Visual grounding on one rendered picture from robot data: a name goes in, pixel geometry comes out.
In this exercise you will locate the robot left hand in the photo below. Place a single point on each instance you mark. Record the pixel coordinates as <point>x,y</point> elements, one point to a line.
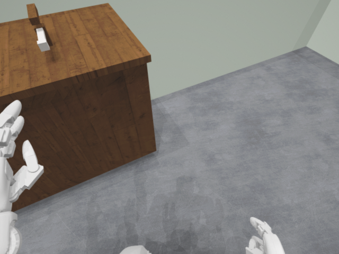
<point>11,125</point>

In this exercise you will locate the robot right hand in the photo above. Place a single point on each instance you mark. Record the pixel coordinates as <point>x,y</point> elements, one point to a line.
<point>270,243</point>

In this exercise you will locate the tap lever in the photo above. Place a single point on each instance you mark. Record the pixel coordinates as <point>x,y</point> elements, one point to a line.
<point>42,42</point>

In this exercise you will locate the counter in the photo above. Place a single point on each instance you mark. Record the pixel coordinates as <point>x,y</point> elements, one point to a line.
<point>85,102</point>

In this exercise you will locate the robot left forearm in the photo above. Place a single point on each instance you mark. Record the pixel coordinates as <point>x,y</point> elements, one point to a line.
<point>10,236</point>

